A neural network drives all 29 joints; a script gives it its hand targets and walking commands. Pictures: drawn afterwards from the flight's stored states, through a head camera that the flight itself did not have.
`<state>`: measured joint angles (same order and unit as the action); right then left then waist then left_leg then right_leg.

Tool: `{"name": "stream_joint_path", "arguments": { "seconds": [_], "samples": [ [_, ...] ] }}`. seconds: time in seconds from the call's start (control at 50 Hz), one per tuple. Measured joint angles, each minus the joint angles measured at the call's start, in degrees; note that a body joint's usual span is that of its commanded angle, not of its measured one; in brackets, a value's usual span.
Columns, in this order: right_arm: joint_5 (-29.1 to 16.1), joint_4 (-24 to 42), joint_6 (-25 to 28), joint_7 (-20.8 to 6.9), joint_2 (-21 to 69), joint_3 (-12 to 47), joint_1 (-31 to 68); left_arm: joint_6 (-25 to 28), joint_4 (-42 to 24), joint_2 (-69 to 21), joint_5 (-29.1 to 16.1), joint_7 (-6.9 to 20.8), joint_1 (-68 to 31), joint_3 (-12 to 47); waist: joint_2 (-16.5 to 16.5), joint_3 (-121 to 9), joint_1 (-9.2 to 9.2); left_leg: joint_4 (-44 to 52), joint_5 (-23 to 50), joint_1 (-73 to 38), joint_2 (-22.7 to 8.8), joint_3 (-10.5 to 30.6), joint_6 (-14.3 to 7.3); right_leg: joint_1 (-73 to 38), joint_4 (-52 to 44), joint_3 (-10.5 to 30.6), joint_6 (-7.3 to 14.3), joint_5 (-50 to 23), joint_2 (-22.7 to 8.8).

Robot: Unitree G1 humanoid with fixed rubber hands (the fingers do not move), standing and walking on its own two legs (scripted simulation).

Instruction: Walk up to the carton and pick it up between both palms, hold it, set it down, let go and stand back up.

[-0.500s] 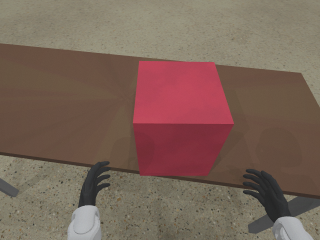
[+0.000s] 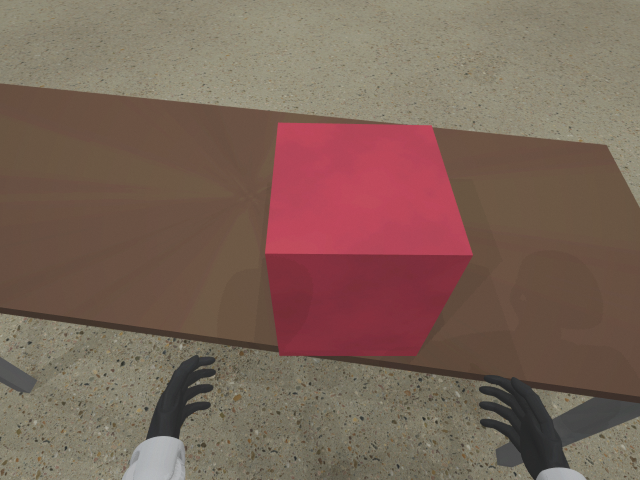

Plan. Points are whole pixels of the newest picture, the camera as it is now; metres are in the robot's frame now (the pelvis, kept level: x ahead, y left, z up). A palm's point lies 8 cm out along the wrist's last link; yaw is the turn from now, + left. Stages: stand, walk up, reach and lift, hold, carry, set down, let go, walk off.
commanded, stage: set down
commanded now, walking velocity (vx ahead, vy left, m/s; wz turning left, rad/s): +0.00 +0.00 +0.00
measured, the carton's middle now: (351, 246) +0.42 +0.01 +0.05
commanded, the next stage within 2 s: let go in 0.52 s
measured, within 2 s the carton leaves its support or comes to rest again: neither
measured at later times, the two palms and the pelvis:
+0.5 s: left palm (163, 444) +0.17 +0.22 -0.06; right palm (525, 475) +0.18 -0.22 -0.07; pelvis +0.01 +0.00 +0.00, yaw +0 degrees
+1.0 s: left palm (159, 452) +0.17 +0.22 -0.08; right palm out of the picture +0.17 -0.22 -0.09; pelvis +0.02 +0.00 +0.00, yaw +0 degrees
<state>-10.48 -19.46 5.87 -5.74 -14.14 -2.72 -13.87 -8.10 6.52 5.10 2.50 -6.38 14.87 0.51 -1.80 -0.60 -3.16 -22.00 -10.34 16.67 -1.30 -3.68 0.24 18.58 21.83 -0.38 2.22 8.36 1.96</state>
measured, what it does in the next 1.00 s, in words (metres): stands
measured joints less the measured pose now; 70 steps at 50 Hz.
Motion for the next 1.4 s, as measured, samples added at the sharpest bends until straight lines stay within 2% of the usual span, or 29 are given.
{"name": "stream_joint_path", "arguments": {
  "seconds": [0.48,0.76,1.02,1.08,1.2,1.4],
  "samples": [
    [4.3,-11.0,4.5,2.7,3.2,0.0,0.0,2.2,9.7,3.3,0.0,3.0,0.0,0.0,-0.2,0.0,0.0,0.0,-1.0,0.0,0.0,0.0,0.0,0.0,0.0,0.0,-0.1,0.9,0.0],
    [6.4,-16.9,7.9,3.6,4.0,0.0,0.0,2.4,13.3,4.1,0.0,4.9,0.0,0.0,-0.2,0.0,0.0,0.0,-1.5,0.0,0.0,0.0,0.0,0.0,0.0,0.1,-0.2,1.5,0.0],
    [8.0,-20.5,9.3,4.0,4.7,0.0,0.0,2.4,14.7,5.2,0.0,5.6,0.0,0.0,-0.2,0.0,0.0,0.0,-1.8,0.0,0.0,0.0,0.0,0.0,0.0,0.0,-0.3,1.8,0.0],
    [10.9,-21.6,5.5,4.4,3.8,0.0,0.3,4.7,18.2,6.1,0.0,5.6,-0.3,0.0,-0.2,0.0,0.0,-1.0,-2.3,0.0,0.0,0.0,-0.1,0.0,1.0,0.0,-0.3,2.3,0.0],
    [11.4,-26.5,-0.9,4.6,0.6,0.0,0.3,6.6,26.1,8.5,0.0,5.6,-0.3,0.0,-0.2,-0.9,0.0,-4.6,-4.7,0.0,-0.1,0.0,-0.3,-0.2,4.1,0.0,-0.4,4.4,0.0],
    [11.4,-29.1,-2.3,4.6,-0.7,0.0,0.3,8.7,32.6,10.1,0.0,5.6,-0.4,0.0,-0.2,-2.3,0.0,-6.9,-6.1,0.0,-0.1,0.0,-0.9,-0.9,4.9,0.1,-0.9,4.9,0.0]
  ]
}}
